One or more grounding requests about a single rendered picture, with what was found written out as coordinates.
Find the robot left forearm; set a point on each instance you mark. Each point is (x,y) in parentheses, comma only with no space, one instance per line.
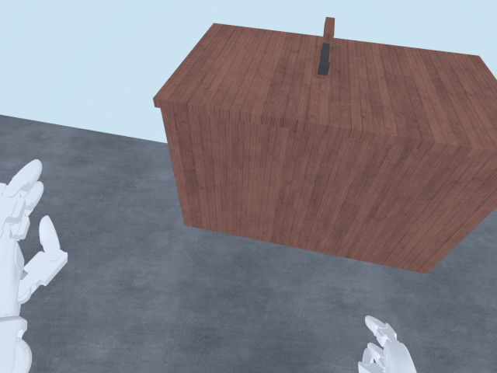
(15,353)

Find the robot left hand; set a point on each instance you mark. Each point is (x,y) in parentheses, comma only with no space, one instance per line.
(17,201)

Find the counter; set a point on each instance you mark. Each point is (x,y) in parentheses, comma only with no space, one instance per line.
(390,159)

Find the tap lever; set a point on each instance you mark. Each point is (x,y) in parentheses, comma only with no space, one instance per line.
(324,64)

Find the robot right hand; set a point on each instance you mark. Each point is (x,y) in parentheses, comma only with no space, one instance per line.
(394,358)

